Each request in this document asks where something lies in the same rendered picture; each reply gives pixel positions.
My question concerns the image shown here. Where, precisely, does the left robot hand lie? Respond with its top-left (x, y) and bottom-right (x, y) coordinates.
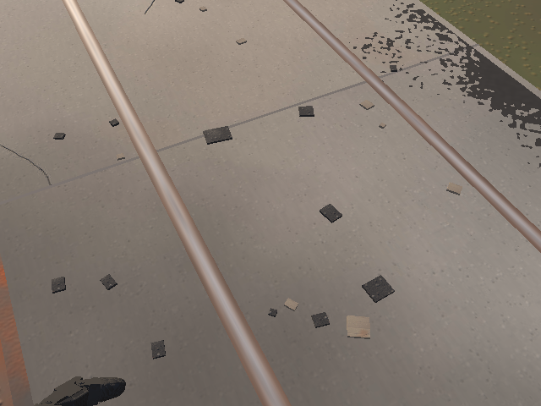
top-left (34, 376), bottom-right (126, 406)

